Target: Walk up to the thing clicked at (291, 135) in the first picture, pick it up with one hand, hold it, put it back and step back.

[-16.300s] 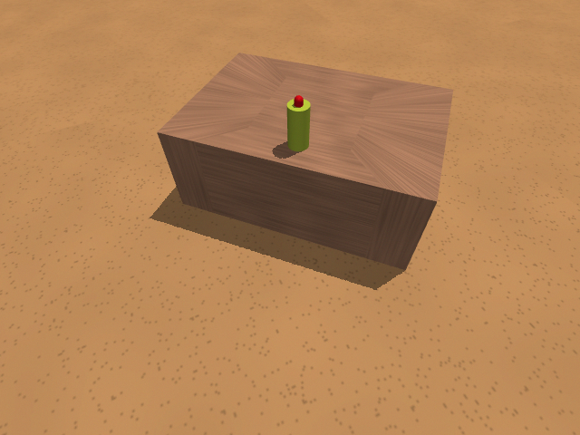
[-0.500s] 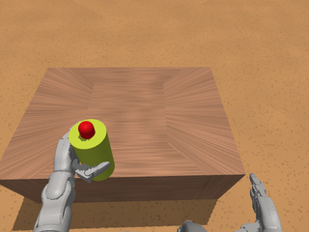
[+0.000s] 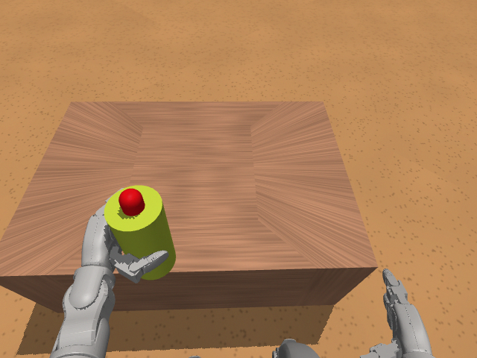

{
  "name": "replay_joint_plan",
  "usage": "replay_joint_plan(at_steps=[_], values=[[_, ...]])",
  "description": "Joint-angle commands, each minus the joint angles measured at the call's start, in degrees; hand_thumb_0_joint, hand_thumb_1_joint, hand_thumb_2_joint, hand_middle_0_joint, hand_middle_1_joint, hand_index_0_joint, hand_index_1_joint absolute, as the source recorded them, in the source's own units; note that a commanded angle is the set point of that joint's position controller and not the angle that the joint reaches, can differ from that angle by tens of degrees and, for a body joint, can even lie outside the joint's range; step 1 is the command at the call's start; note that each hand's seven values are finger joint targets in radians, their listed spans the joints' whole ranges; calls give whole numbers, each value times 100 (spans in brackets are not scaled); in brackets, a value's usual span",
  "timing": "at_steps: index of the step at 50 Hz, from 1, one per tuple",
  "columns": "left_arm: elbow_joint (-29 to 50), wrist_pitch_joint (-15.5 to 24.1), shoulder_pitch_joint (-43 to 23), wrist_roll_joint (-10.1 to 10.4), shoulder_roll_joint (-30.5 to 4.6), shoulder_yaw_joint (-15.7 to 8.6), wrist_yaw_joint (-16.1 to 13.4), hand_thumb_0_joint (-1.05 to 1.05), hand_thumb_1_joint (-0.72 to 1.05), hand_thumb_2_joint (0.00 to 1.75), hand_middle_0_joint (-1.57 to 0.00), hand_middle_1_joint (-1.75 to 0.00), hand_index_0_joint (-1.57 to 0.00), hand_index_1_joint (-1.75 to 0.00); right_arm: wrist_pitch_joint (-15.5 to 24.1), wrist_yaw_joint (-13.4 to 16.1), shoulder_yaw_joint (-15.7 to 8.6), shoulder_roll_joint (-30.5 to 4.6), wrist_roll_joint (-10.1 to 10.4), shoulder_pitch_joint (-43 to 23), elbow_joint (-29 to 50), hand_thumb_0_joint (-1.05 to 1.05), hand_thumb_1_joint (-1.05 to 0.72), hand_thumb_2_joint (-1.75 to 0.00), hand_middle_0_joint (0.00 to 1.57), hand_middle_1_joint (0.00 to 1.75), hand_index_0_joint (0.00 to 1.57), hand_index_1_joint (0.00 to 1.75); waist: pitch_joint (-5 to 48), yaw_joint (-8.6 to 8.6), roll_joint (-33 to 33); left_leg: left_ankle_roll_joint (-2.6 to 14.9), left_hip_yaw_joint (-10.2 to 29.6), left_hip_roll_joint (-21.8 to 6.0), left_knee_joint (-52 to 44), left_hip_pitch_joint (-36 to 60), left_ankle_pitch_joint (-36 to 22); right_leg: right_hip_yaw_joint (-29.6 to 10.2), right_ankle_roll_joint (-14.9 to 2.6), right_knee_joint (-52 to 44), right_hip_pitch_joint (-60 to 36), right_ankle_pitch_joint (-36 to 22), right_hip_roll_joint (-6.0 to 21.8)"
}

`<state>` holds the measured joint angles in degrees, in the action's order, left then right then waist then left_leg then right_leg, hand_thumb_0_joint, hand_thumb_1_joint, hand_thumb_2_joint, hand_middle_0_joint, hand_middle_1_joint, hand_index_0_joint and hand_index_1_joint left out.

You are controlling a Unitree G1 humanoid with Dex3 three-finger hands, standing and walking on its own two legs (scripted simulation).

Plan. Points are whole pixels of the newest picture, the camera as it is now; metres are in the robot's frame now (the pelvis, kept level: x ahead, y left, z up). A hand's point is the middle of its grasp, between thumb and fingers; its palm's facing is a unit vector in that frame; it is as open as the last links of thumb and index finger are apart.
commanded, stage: hold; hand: left
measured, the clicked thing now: (143, 231) +0.31 +0.16 +0.04
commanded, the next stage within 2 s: crouch in 1.12 s
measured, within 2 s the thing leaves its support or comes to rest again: neither
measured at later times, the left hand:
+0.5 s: hand (145, 233) +0.31 +0.16 +0.03, palm faces +0.00 -1.00 -0.01, open 11.1 cm
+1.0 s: hand (145, 230) +0.31 +0.16 +0.04, palm faces -0.01 -1.00 -0.03, open 11.1 cm
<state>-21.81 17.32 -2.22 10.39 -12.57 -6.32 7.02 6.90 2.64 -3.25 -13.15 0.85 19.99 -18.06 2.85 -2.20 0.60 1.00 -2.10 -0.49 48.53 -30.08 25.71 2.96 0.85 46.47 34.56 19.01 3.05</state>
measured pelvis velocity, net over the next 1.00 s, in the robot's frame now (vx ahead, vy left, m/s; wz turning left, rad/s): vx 0.00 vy -0.01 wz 0.01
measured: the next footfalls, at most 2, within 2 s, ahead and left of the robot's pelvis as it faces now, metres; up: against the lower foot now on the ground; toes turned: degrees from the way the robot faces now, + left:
none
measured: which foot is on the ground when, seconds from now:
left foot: down 0.00-1.00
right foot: down 0.00-1.00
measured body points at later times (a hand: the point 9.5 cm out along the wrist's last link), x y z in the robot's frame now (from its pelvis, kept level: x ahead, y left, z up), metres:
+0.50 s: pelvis +0.00 +0.00 +0.00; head +0.04 +0.00 +0.45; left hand +0.31 +0.21 +0.04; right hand +0.16 -0.26 -0.05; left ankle -0.01 +0.10 -0.70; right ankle +0.04 -0.13 -0.70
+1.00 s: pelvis +0.00 -0.01 +0.00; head +0.04 +0.00 +0.45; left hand +0.31 +0.21 +0.04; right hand +0.16 -0.26 -0.05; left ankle -0.01 +0.10 -0.70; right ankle +0.04 -0.13 -0.70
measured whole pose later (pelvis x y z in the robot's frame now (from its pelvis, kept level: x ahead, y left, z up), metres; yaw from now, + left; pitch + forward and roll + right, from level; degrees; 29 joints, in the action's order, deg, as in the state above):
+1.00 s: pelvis +0.00 -0.01 +0.00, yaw +1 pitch +7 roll +0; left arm -22.2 17.3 -3.7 10.6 -12.9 -6.0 7.9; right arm 6.7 2.6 -2.7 -12.9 1.0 19.8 -19.2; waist 3.2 -2.0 0.1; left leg 0.5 -1.4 -0.5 48.5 -30.2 25.6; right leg 3.5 0.4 46.9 34.6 19.4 3.0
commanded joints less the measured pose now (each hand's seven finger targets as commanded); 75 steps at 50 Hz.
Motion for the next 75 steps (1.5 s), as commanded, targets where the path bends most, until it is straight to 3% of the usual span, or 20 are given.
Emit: replay_joint_plan(at_steps=[1,2,4,16,20,21,31,38,40,42,46,50,52,56,61,63,64,66,67,75], values=[[2274,809,-2036,268,-839,-489,17,0,0,127,-124,-142,-125,-143,388,49,-401,-854,40,-81,945,0,54,-6,5,5,5,5,2095,24,-461,-183,255,72,-779,531,-1868,-95,-204,-391,-1315,-1447,-168],[2516,818,-2084,268,-670,-294,22,0,-4,127,-123,-142,-124,-144,402,23,-190,-628,48,-158,1027,0,54,-6,5,5,5,5,2100,49,-510,-197,271,61,-776,560,-2011,-80,-212,-357,-1356,-1543,-173],[2129,758,-1898,277,-661,-326,-16,0,-7,128,-123,-143,-124,-145,382,55,-440,-892,48,-161,863,0,54,-6,5,5,5,5,1851,-21,-431,-202,292,43,-801,480,-1977,-76,-206,-377,-1228,-1491,-181],[1613,659,-2188,233,-857,-547,-5,0,-3,129,-121,-143,-123,-144,323,73,-427,-848,66,-80,701,0,55,-6,5,5,5,5,1556,-36,-119,-79,204,110,-886,295,-1192,-107,-148,-605,-1194,-1011,-141],[1549,699,-2012,260,-791,-498,77,0,-5,126,-121,-141,-122,-142,349,60,-463,-938,50,-148,845,0,54,-6,5,5,5,5,1814,21,-252,-170,261,55,-862,459,-1689,-62,-194,-454,-1202,-1292,-169],[1553,703,-1901,269,-537,-268,116,0,-3,127,-121,-140,-122,-142,339,22,-228,-713,62,-190,925,0,55,-6,5,5,5,5,1756,51,-222,-150,253,80,-855,396,-1693,-58,-192,-472,-1291,-1322,-164],[2174,961,-2136,306,-918,-664,13,0,-8,127,-121,-142,-122,-143,342,42,-418,-829,28,-181,996,0,54,-6,5,5,5,5,2015,15,-185,-119,224,96,-758,353,-1521,-105,-178,-443,-1324,-1249,-155],[2327,952,-2205,297,-722,-410,77,0,-9,127,-120,-142,-121,-143,373,34,-219,-576,53,-68,890,0,54,-6,5,5,5,5,1895,-45,-321,-112,205,121,-766,359,-1365,-109,-159,-466,-1199,-1177,-141],[2036,857,-2068,265,-686,-297,94,0,-10,127,-120,-142,-121,-144,378,77,-394,-794,57,-43,962,0,54,-6,5,5,5,5,1823,-153,-289,-113,203,114,-747,406,-1455,-116,-154,-475,-1182,-1269,-145],[2098,819,-2164,248,-757,-379,82,0,-9,127,-120,-141,-121,-142,363,47,-206,-604,57,23,776,0,54,-6,5,5,5,5,1838,-31,-416,-119,204,120,-762,367,-1448,-117,-167,-476,-1171,-1254,-130],[1765,671,-2144,260,-660,-262,89,0,-9,126,-119,-140,-120,-142,334,72,-390,-853,56,-41,792,0,54,-6,5,5,5,5,1807,-112,-298,-143,247,75,-770,447,-1666,-79,-185,-456,-1116,-1366,-154],[1917,711,-2278,261,-963,-602,8,0,-10,125,-120,-140,-121,-142,326,63,-312,-741,73,-200,975,0,54,-6,5,5,5,5,2050,42,-211,-110,214,116,-736,440,-1711,-105,-168,-474,-1441,-1457,-127],[1763,712,-2096,274,-736,-438,52,0,-9,126,-118,-140,-120,-142,292,41,-314,-706,70,-96,841,0,55,-6,5,5,5,5,1712,42,-128,-151,242,78,-807,347,-1781,-54,-182,-432,-1242,-1431,-163],[1588,702,-1969,289,-877,-630,75,0,-8,126,-119,-141,-121,-142,272,44,-387,-793,70,-127,845,0,55,-6,5,5,5,5,1806,62,-182,-130,200,107,-780,340,-1643,-95,-175,-492,-1308,-1341,-143],[1794,791,-2003,233,-831,-533,77,0,-1,126,-117,-136,-118,-137,256,25,-359,-760,48,-241,937,0,55,-6,5,5,5,5,1832,86,-254,-132,185,110,-759,315,-1661,-113,-179,-470,-1321,-1381,-136],[1934,823,-2182,208,-805,-473,61,0,15,120,-123,-132,-124,-133,263,23,-395,-766,34,-279,942,0,57,-5,5,5,5,5,1954,47,-350,-144,198,96,-747,386,-1687,-116,-192,-424,-1265,-1383,-139],[2065,876,-2323,208,-684,-372,55,0,17,120,-124,-133,-125,-133,284,-6,-169,-537,40,-341,1057,0,57,-5,5,5,5,5,1909,5,-286,-145,209,86,-744,373,-1673,-96,-181,-418,-1225,-1365,-147],[1671,869,-2249,232,-641,-356,13,0,13,122,-126,-135,-127,-136,309,25,-338,-765,36,-281,1212,0,57,-5,5,5,5,5,1828,-121,-108,-145,248,63,-745,313,-1571,-71,-176,-401,-1132,-1254,-168],[1760,904,-2480,220,-640,-372,-18,0,12,120,-125,-134,-126,-134,321,7,-151,-618,36,-306,1247,0,57,-5,5,5,5,5,1818,-80,-146,-132,244,68,-751,294,-1471,-79,-175,-405,-1099,-1204,-165],[321,1346,-3494,72,-710,-492,-31,0,16,117,-119,-128,-120,-129,386,-86,-346,-758,-92,178,1200,0,58,-5,5,5,5,5,1707,-413,-140,-107,241,89,-292,-130,-1218,-121,-175,-67,-204,-1059,-136]])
